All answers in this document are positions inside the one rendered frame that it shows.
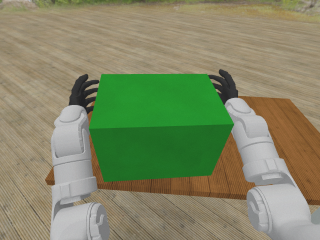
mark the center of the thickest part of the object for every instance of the robot left forearm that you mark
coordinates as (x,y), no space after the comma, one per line
(71,158)

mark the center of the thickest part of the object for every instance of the carton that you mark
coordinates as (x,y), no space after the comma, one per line
(157,126)

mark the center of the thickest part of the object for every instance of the robot right upper arm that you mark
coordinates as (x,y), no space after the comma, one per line
(281,212)

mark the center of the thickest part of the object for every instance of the robot left hand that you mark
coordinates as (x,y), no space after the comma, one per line
(78,93)

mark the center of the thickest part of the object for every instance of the robot right hand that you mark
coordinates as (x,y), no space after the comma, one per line
(228,89)

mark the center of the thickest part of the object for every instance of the table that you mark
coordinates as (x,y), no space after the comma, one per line
(295,139)

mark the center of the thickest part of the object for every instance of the robot right forearm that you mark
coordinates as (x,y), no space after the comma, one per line
(262,164)

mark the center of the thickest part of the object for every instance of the robot left upper arm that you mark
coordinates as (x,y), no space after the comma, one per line
(87,221)

